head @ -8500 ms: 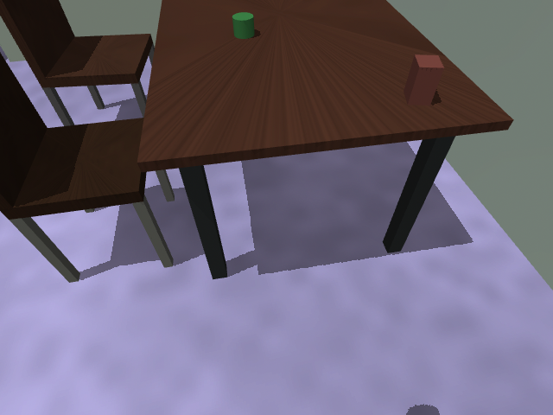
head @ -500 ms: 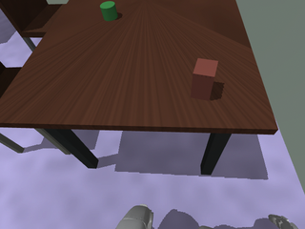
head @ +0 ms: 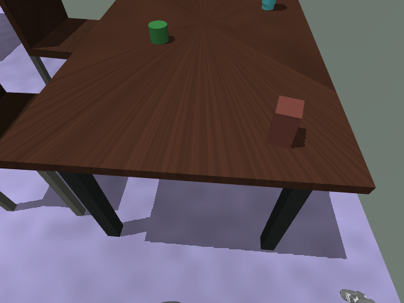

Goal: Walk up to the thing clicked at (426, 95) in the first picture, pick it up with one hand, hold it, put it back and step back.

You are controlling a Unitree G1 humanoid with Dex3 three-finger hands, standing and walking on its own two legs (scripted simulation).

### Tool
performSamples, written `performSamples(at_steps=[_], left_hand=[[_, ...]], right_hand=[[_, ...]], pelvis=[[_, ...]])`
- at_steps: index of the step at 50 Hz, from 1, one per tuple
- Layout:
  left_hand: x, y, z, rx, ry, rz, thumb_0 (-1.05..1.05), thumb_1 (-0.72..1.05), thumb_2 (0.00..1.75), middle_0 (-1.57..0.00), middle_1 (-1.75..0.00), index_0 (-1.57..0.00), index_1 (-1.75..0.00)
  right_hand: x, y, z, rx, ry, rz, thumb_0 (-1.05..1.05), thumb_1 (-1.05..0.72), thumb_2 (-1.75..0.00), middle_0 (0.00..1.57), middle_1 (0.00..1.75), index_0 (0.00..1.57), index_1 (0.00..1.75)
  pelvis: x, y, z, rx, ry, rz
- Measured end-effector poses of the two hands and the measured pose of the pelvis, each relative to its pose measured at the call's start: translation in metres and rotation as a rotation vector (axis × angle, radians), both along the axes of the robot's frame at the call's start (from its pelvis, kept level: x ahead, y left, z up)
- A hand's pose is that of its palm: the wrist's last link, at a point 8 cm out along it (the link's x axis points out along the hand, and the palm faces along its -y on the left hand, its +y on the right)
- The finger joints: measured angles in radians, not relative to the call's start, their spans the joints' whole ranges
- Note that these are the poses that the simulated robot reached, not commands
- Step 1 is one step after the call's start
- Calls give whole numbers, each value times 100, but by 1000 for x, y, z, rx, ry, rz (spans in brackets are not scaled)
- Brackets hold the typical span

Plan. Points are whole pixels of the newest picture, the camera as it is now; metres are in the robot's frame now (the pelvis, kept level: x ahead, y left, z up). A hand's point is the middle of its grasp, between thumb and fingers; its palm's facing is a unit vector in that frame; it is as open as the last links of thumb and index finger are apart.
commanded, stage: walk up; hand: right
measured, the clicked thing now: (284, 122) +0.53 -0.19 +0.03
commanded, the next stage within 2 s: stand in 1.16 s
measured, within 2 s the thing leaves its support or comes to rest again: neither
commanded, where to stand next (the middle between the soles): +0.08 -0.01 m, yaw -3 degrees
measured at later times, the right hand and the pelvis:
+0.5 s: hand out of the picture +0.12 -0.25 -0.12, palm faces +0.05 +0.94 -0.33, open 7.4 cm; pelvis +0.02 +0.01 +0.02, yaw -2 degrees
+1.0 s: hand out of the picture +0.09 -0.25 -0.13, palm faces +0.06 +0.94 -0.33, open 7.4 cm; pelvis +0.02 +0.01 +0.03, yaw -3 degrees
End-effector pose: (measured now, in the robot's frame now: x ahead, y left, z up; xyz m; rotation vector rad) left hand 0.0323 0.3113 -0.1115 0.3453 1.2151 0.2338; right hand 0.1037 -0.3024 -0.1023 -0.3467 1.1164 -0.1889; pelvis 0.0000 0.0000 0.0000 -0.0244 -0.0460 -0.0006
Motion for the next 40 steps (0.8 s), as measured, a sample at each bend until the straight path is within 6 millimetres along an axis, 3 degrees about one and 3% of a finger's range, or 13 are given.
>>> performSamples(at_steps=[9, 21, 29, 40], left_hand=[[41, 6, 8, -11, -7, -26, 1, 90, 90, -21, -30, -20, -30], [91, -1, 24, -6, -67, -71, 1, 90, 90, -21, -30, -20, -30], [93, -10, 27, -21, -62, -84, 1, 90, 90, -21, -30, -20, -30], [75, -12, 21, -30, 9, -65, 1, 90, 90, -21, -30, -20, -30]], right_hand=[[-23, 9, 1, 18, 99, -46, 0, -90, -90, 21, 30, 20, 30], [-2, 8, 10, 34, 45, -81, 0, -90, -90, 21, 30, 20, 30], [4, 4, 16, 37, 22, -88, 0, -90, -90, 21, 30, 20, 30], [-16, 0, 14, 31, 89, -114, 0, -90, -90, 21, 30, 20, 30]], pelvis=[[13, 7, 12, 3, 13, -18], [17, 6, 22, 21, 2, -33], [17, 4, 26, 24, 1, -42], [20, 4, 28, 25, 7, -49]])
